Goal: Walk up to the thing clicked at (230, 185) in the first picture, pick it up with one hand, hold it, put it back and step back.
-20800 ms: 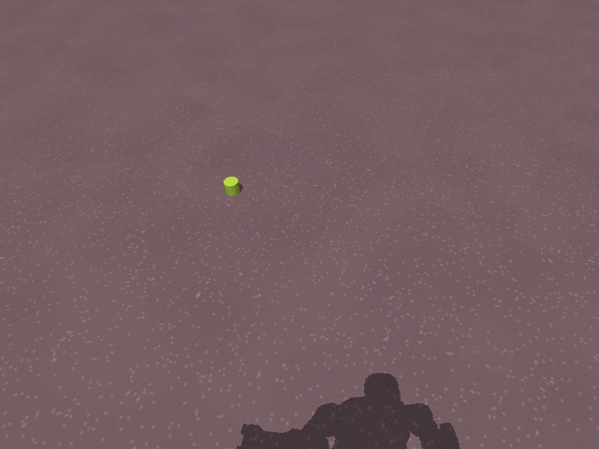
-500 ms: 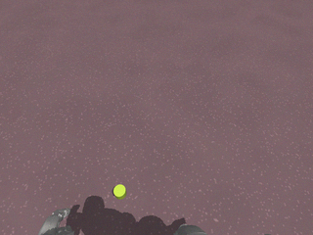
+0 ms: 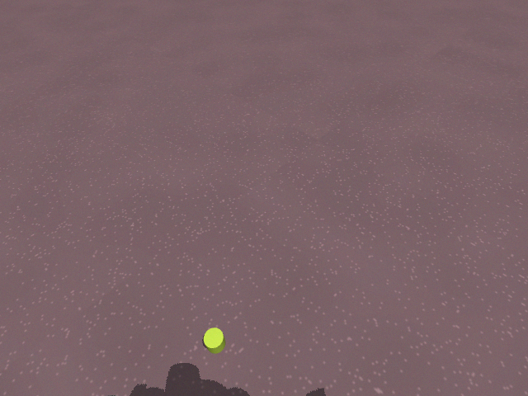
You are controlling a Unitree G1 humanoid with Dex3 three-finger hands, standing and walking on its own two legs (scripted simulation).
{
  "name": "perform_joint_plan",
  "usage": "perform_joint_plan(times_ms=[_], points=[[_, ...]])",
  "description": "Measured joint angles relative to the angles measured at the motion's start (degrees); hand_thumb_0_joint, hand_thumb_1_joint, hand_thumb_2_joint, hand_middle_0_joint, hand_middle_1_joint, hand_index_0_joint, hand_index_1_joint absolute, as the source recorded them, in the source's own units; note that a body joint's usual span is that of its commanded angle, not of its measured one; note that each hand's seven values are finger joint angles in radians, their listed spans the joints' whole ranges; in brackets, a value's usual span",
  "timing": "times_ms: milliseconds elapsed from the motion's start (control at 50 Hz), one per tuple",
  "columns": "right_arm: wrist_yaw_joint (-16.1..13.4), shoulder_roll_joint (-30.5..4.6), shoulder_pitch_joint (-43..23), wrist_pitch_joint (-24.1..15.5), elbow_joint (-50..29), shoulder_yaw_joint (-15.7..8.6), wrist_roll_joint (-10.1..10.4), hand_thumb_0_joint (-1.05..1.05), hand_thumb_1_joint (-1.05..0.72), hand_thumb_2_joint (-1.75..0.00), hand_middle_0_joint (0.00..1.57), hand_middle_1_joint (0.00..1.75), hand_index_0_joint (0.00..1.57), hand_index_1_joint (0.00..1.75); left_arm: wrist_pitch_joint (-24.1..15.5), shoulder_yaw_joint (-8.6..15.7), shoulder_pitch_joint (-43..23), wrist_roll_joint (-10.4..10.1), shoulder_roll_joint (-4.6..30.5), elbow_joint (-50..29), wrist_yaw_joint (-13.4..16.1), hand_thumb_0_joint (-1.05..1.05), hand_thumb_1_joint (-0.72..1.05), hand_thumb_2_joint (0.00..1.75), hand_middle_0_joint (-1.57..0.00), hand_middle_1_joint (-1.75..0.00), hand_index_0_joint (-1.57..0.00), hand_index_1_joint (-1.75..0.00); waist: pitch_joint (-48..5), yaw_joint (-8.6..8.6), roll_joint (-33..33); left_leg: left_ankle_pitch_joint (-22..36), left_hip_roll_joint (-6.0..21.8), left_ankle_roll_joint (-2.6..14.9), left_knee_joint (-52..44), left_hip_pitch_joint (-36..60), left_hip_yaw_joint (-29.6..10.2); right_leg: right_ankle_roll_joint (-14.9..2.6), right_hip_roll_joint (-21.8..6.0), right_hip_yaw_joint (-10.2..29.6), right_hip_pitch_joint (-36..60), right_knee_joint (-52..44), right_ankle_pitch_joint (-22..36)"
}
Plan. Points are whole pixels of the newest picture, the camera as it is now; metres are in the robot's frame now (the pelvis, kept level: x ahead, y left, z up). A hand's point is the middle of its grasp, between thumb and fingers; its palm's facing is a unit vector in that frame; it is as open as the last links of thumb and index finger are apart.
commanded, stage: walk up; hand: left
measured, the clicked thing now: (214, 340) +0.43 +0.23 -0.74
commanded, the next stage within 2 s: stand in 0.76 s
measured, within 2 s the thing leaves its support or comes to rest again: neither
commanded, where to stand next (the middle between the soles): +0.04 +0.00 m, yaw +0 degrees
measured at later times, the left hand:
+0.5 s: hand out of the picture +0.08 +0.26 -0.15, palm faces -0.01 -0.94 -0.34, open 7.4 cm
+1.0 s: hand out of the picture +0.09 +0.26 -0.15, palm faces -0.01 -0.94 -0.35, open 7.4 cm
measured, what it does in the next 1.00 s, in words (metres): stands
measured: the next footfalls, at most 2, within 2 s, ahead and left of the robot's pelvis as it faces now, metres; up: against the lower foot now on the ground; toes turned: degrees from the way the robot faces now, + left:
none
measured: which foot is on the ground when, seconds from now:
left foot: down 0.00-1.00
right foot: down 0.00-1.00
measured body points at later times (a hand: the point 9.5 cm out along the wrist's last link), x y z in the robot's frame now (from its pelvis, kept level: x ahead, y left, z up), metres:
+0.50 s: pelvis +0.01 +0.01 +0.01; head +0.02 +0.00 +0.45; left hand +0.08 +0.31 -0.13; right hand +0.08 -0.29 -0.13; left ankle +0.02 +0.15 -0.74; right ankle +0.01 -0.14 -0.74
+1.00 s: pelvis +0.01 +0.00 +0.01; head +0.02 +0.00 +0.46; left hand +0.09 +0.31 -0.12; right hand +0.10 -0.30 -0.13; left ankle +0.02 +0.15 -0.74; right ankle +0.01 -0.14 -0.74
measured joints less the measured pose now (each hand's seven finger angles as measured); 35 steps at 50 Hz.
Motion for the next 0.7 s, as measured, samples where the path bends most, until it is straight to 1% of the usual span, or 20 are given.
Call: perform_joint_plan(times_ms=[120, 300, 700], points=[[-0.16, 0.06, -0.48, -0.22, 1.97, -0.03, -0.08, 0.01, -0.90, -0.89, 0.20, 0.30, 0.20, 0.30, -0.07, 0.03, -1.06, 0.02, 0.07, 1.25, -0.03, 0.01, 0.90, 0.90, -0.20, -0.30, -0.20, -0.30, -0.62, -0.18, -0.63, 1.31, 0.00, 0.14, -2.19, 0.63, 0.07, 0.19, -0.04, 0.00, 0.93, -2.86, 1.70], [-0.35, -0.31, -0.70, -0.19, 3.54, -0.31, -0.20, 0.01, -0.91, -0.89, 0.20, 0.30, 0.20, 0.30, 0.01, -0.01, -0.87, 0.24, 0.36, 3.01, -0.03, 0.01, 0.90, 0.90, -0.20, -0.30, -0.20, -0.30, -0.93, -0.30, -1.13, 2.16, -0.20, 0.37, -3.87, 0.84, 0.17, 0.50, -0.29, 0.05, 1.30, -4.90, 2.76], [-0.43, 0.12, -2.30, 0.10, 3.98, -0.60, 0.24, 0.01, -0.91, -0.89, 0.20, 0.30, 0.20, 0.30, -0.10, -0.15, -0.39, 0.25, -0.06, 4.15, 0.42, 0.01, 0.90, 0.90, -0.20, -0.30, -0.20, -0.30, -0.84, -0.06, -0.16, 1.83, -0.47, 0.47, -4.66, 1.54, -0.27, 0.64, -0.60, -0.49, 2.31, -5.84, 2.28]])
